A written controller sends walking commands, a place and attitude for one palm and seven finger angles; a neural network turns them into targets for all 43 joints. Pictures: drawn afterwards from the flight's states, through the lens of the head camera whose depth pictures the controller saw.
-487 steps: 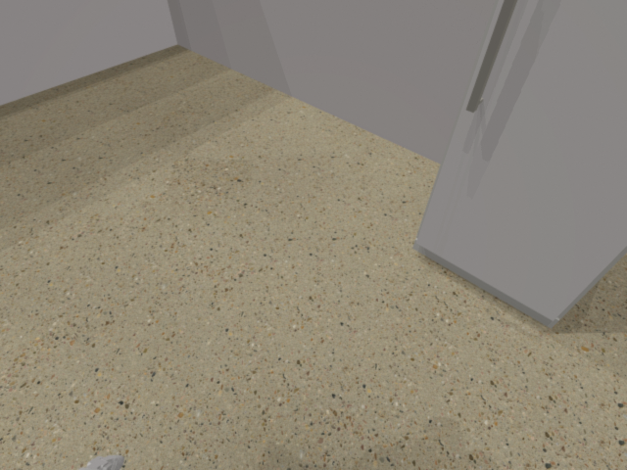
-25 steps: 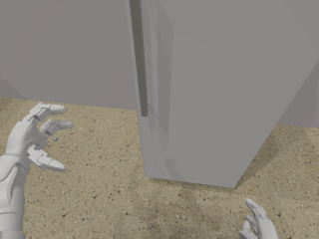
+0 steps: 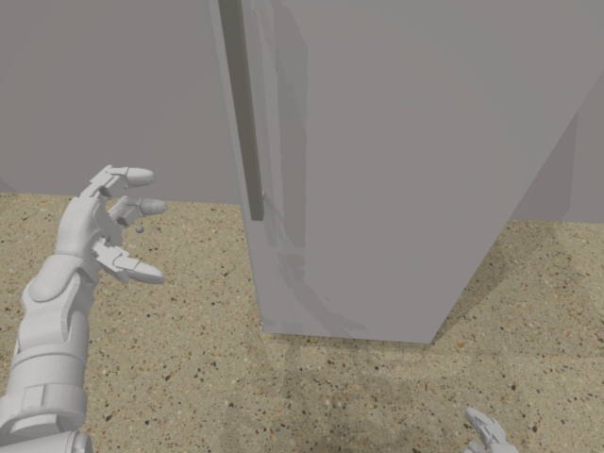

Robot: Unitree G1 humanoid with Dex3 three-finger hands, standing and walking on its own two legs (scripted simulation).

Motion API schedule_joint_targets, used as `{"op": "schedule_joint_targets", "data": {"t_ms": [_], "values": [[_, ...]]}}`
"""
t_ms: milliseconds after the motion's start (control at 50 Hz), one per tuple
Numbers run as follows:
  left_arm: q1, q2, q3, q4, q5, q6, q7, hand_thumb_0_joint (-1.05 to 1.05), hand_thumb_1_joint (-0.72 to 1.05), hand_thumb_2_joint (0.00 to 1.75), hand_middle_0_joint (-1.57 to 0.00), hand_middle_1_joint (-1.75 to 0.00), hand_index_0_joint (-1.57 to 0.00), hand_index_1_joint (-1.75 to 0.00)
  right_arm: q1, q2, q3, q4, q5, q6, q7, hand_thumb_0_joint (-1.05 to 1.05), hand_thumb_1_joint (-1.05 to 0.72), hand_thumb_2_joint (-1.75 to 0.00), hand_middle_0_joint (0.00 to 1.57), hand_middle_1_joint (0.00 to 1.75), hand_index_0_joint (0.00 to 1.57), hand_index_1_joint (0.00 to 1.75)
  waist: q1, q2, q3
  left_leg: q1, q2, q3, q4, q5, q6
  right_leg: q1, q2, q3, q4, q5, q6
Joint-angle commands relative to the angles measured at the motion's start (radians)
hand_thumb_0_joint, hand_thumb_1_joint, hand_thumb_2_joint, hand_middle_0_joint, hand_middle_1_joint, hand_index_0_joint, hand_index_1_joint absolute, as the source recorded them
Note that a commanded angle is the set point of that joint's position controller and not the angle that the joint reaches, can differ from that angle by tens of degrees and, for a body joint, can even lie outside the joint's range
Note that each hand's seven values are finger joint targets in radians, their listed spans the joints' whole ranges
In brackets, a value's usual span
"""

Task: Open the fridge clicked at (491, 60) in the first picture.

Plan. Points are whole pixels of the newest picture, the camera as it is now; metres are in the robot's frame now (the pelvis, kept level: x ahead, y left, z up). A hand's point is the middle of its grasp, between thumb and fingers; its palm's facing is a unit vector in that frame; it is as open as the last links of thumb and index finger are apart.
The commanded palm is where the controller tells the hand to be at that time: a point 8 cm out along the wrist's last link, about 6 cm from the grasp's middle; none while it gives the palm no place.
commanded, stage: move the hooked fingers beside the handle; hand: left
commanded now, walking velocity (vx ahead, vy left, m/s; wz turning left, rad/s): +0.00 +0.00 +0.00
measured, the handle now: (246, 101) +0.56 +0.11 +0.19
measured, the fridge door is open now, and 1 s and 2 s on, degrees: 0 0 0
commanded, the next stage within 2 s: feel for the door with the fingertips in 1.72 s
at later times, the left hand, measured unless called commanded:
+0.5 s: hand (178, 190) +0.44 +0.20 +0.12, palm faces -0.03 -1.00 +0.01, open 14.0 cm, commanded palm +0.42 +0.25 +0.12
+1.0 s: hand (211, 161) +0.50 +0.16 +0.12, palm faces -0.03 -1.00 +0.01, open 14.0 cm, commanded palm +0.47 +0.22 +0.11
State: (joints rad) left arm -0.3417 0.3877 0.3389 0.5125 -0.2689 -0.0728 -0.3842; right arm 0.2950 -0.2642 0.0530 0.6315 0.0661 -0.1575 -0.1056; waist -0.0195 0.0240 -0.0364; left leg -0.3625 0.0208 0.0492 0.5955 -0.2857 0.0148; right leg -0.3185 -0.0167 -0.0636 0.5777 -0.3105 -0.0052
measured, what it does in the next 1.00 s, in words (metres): stands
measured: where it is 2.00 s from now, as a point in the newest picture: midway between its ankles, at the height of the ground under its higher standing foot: outside the picture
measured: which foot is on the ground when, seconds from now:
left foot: down 0.00-1.00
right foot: down 0.00-1.00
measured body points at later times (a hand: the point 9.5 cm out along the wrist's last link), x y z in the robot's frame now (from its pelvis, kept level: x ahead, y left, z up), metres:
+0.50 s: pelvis +0.00 +0.00 -0.01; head +0.05 +0.00 +0.44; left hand +0.43 +0.25 +0.12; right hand +0.08 -0.27 -0.12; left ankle +0.01 +0.11 -0.73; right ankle -0.01 -0.12 -0.73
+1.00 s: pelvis +0.01 +0.00 -0.01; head +0.08 +0.00 +0.43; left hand +0.50 +0.22 +0.12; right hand +0.01 -0.27 -0.13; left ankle +0.01 +0.11 -0.73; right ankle -0.01 -0.12 -0.73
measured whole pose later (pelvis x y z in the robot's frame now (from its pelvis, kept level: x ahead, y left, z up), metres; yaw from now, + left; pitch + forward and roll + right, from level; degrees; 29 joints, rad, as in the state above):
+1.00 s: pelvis +0.01 +0.00 -0.01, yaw -2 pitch +12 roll -1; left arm -0.89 0.47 0.37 1.13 -0.12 -0.26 -0.25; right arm 0.42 -0.27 0.03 0.67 0.03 0.00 -0.04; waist -0.14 0.02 -0.07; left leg -0.59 0.05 0.07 0.71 -0.33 0.01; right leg -0.55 0.01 -0.04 0.68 -0.34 -0.01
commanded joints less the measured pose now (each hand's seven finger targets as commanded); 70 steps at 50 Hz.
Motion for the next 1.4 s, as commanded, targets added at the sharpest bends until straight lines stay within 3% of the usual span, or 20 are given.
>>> {"op": "schedule_joint_targets", "data": {"t_ms": [0, 200, 240, 320, 380, 500, 540, 600, 660, 800, 860, 900, 980, 1000, 1040, 1120, 1200, 1240, 1300, 1380], "values": [[-0.466, 0.23, 0.022, -0.168, -0.001, -0.071, 0.023, 0.0, -0.5, 0.3, -0.3, -1.2, -0.3, -1.2, -0.04, -0.141, -0.06, -0.123, 0.002, -0.038, -0.008, 0.0, -0.9, -0.9, 0.2, 0.3, 0.2, 0.3, -0.019, 0.048, -0.238, 0.175, -0.012, -0.066, -0.066, 0.181, 0.015, -0.019, 0.028, 0.02, -0.074, 0.218, -0.016], [-0.576, 0.268, 0.041, 0.003, 0.025, -0.113, 0.051, 0.0, -0.5, 0.3, -0.3, -1.2, -0.3, -1.2, 0.001, -0.151, -0.065, -0.103, -0.005, 0.009, 0.008, 0.0, -0.9, -0.9, 0.2, 0.3, 0.2, 0.3, -0.022, 0.025, -0.287, 0.138, -0.015, -0.056, -0.034, 0.234, 0.017, 0.0, 0.026, 0.031, -0.044, 0.299, -0.016], [-0.591, 0.277, 0.045, 0.055, 0.031, -0.12, 0.056, 0.0, -0.5, 0.3, -0.3, -1.2, -0.3, -1.2, 0.011, -0.153, -0.065, -0.102, -0.006, 0.023, 0.011, 0.0, -0.9, -0.9, 0.2, 0.3, 0.2, 0.3, -0.024, -0.023, -0.266, 0.109, -0.013, -0.054, -0.027, 0.22, 0.02, -0.003, 0.027, 0.031, -0.043, 0.288, -0.014], [-0.676, 0.258, 0.016, 0.061, 0.038, -0.153, 0.055, 0.0, -0.5, 0.3, -0.3, -1.2, -0.3, -1.2, 0.03, -0.152, -0.069, -0.099, -0.005, 0.036, 0.016, 0.0, -0.9, -0.9, 0.2, 0.3, 0.2, 0.3, -0.038, 0.052, -0.311, 0.134, -0.014, -0.052, -0.013, 0.25, 0.017, -0.019, 0.029, 0.035, -0.029, 0.317, -0.017], [-0.736, 0.281, 0.029, 0.147, 0.038, -0.163, 0.055, 0.0, -0.5, 0.3, -0.3, -1.2, -0.3, -1.2, 0.053, -0.161, -0.073, -0.082, -0.007, 0.05, 0.015, 0.0, -0.9, -0.9, 0.2, 0.3, 0.2, 0.3, -0.056, -0.01, -0.302, 0.099, -0.013, -0.049, -0.004, 0.207, 0.023, -0.034, 0.032, 0.039, -0.031, 0.292, -0.009], [-0.838, 0.274, 0.005, 0.208, 0.061, -0.206, 0.064, 0.0, -0.5, 0.3, -0.3, -1.2, -0.3, -1.2, 0.089, -0.161, -0.077, -0.063, -0.012, 0.068, 0.022, 0.0, -0.9, -0.9, 0.2, 0.3, 0.2, 0.3, -0.067, 0.062, -0.357, 0.121, -0.012, -0.056, 0.018, 0.235, 0.018, -0.068, 0.034, 0.039, -0.008, 0.299, -0.014], [-0.873, 0.276, 0.007, 0.283, 0.061, -0.208, 0.07, 0.0, -0.5, 0.3, -0.3, -1.2, -0.3, -1.2, 0.111, -0.167, -0.076, -0.046, -0.015, 0.076, 0.023, 0.0, -0.9, -0.9, 0.2, 0.3, 0.2, 0.3, -0.079, -0.006, -0.323, 0.082, -0.009, -0.064, 0.023, 0.226, 0.021, -0.076, 0.038, 0.035, -0.006, 0.293, -0.013], [-0.916, 0.267, -0.001, 0.296, 0.077, -0.22, 0.083, 0.0, -0.5, 0.3, -0.3, -1.2, -0.3, -1.2, 0.128, -0.168, -0.082, -0.042, -0.019, 0.081, 0.03, 0.0, -0.9, -0.9, 0.2, 0.3, 0.2, 0.3, -0.084, 0.065, -0.367, 0.11, -0.008, -0.064, 0.032, 0.25, 0.016, -0.111, 0.038, 0.034, 0.01, 0.297, -0.013], [-0.949, 0.323, 0.047, 0.337, 0.087, -0.23, 0.104, 0.0, -0.5, 0.3, -0.3, -1.2, -0.3, -1.2, 0.158, -0.177, -0.086, -0.035, -0.026, 0.092, 0.036, 0.0, -0.9, -0.9, 0.2, 0.3, 0.2, 0.3, -0.087, -0.006, -0.398, 0.077, -0.006, -0.063, 0.046, 0.261, 0.021, -0.089, 0.042, 0.04, 0.02, 0.32, -0.006], [-0.979, 0.341, 0.058, 0.363, 0.124, -0.26, 0.129, 0.0, -0.5, 0.3, -0.3, -1.2, -0.3, -1.2, 0.188, -0.17, -0.088, -0.041, -0.035, 0.114, 0.05, 0.0, -0.9, -0.9, 0.2, 0.3, 0.2, 0.3, -0.083, 0.067, -0.442, 0.067, -0.008, -0.048, 0.066, 0.306, 0.018, -0.083, 0.046, 0.047, 0.044, 0.372, -0.007], [-1.011, 0.349, 0.063, 0.412, 0.124, -0.256, 0.133, 0.0, -0.5, 0.3, -0.3, -1.2, -0.3, -1.2, 0.208, -0.178, -0.089, -0.034, -0.036, 0.126, 0.051, 0.0, -0.9, -0.9, 0.2, 0.3, 0.2, 0.3, -0.106, -0.002, -0.403, 0.033, -0.002, -0.05, 0.072, 0.285, 0.024, -0.104, 0.052, 0.045, 0.039, 0.361, -0.002], [-1.014, 0.327, 0.042, 0.425, 0.131, -0.252, 0.132, 0.0, -0.5, 0.3, -0.3, -1.2, -0.3, -1.2, 0.21, -0.174, -0.088, -0.039, -0.036, 0.129, 0.052, 0.0, -0.9, -0.9, 0.2, 0.3, 0.2, 0.3, -0.109, 0.03, -0.407, 0.03, -0.005, -0.048, 0.073, 0.268, 0.022, -0.116, 0.051, 0.046, 0.04, 0.345, -0.003], [-0.954, 0.333, 0.073, 0.355, 0.128, -0.276, 0.133, 0.0, -0.5, 0.3, -0.3, -1.2, -0.3, -1.2, 0.219, -0.169, -0.096, -0.053, -0.043, 0.135, 0.061, 0.0, -0.9, -0.9, 0.2, 0.3, 0.2, 0.3, -0.072, 0.09, -0.501, 0.095, -0.002, -0.048, 0.088, 0.366, 0.015, -0.095, 0.054, 0.041, 0.062, 0.402, -0.009], [-0.944, 0.295, 0.04, 0.355, 0.124, -0.274, 0.129, 0.0, -0.5, 0.3, -0.3, -1.2, -0.3, -1.2, 0.214, -0.166, -0.094, -0.055, -0.04, 0.137, 0.064, 0.0, -0.9, -0.9, 0.2, 0.3, 0.2, 0.3, -0.083, 0.076, -0.479, 0.093, -0.001, -0.047, 0.088, 0.361, 0.016, -0.105, 0.056, 0.039, 0.058, 0.398, -0.009], [-0.888, 0.316, 0.068, 0.376, 0.113, -0.265, 0.126, 0.0, -0.5, 0.3, -0.3, -1.2, -0.3, -1.2, 0.218, -0.171, -0.097, -0.058, -0.039, 0.146, 0.064, 0.0, -0.9, -0.9, 0.2, 0.3, 0.2, 0.3, -0.073, 0.005, -0.447, 0.049, -0.001, -0.044, 0.085, 0.354, 0.022, -0.072, 0.058, 0.035, 0.056, 0.411, -0.008], [-0.908, 0.257, 0.017, 0.267, 0.11, -0.258, 0.129, 0.0, -0.5, 0.3, -0.3, -1.2, -0.3, -1.2, 0.19, -0.162, -0.1, -0.072, -0.033, 0.149, 0.066, 0.0, -0.9, -0.9, 0.2, 0.3, 0.2, 0.3, -0.08, 0.068, -0.441, 0.092, 0.0, -0.04, 0.077, 0.348, 0.02, -0.103, 0.057, 0.036, 0.048, 0.396, -0.008], [-0.931, 0.248, 0.013, 0.274, 0.103, -0.255, 0.15, 0.0, -0.5, 0.3, -0.3, -1.2, -0.3, -1.2, 0.181, -0.161, -0.098, -0.061, -0.03, 0.147, 0.063, 0.0, -0.9, -0.9, 0.2, 0.3, 0.2, 0.3, -0.089, 0.032, -0.395, 0.072, -0.003, -0.044, 0.069, 0.279, 0.021, -0.114, 0.056, 0.036, 0.035, 0.348, -0.007], [-0.968, 0.295, 0.04, 0.299, 0.11, -0.258, 0.163, 0.0, -0.5, 0.3, -0.3, -1.2, -0.3, -1.2, 0.181, -0.166, -0.093, -0.052, -0.03, 0.146, 0.055, 0.0, -0.9, -0.9, 0.2, 0.3, 0.2, 0.3, -0.097, 0.004, -0.361, 0.035, -0.006, -0.043, 0.066, 0.229, 0.026, -0.106, 0.053, 0.041, 0.028, 0.318, -0.006], [-1.005, 0.297, 0.029, 0.297, 0.127, -0.276, 0.166, 0.0, -0.5, 0.3, -0.3, -1.2, -0.3, -1.2, 0.166, -0.162, -0.089, -0.049, -0.03, 0.135, 0.052, 0.0, -0.9, -0.9, 0.2, 0.3, 0.2, 0.3, -0.096, 0.041, -0.394, 0.056, -0.009, -0.052, 0.064, 0.211, 0.022, -0.115, 0.05, 0.043, 0.033, 0.297, -0.008], [-1.003, 0.229, -0.026, 0.374, 0.116, -0.274, 0.155, 0.0, -0.5, 0.3, -0.3, -1.2, -0.3, -1.2, 0.157, -0.164, -0.085, -0.043, -0.027, 0.127, 0.053, 0.0, -0.9, -0.9, 0.2, 0.3, 0.2, 0.3, -0.113, 0.033, -0.348, 0.054, -0.006, -0.061, 0.064, 0.178, 0.017, -0.167, 0.051, 0.037, 0.028, 0.253, -0.009]]}}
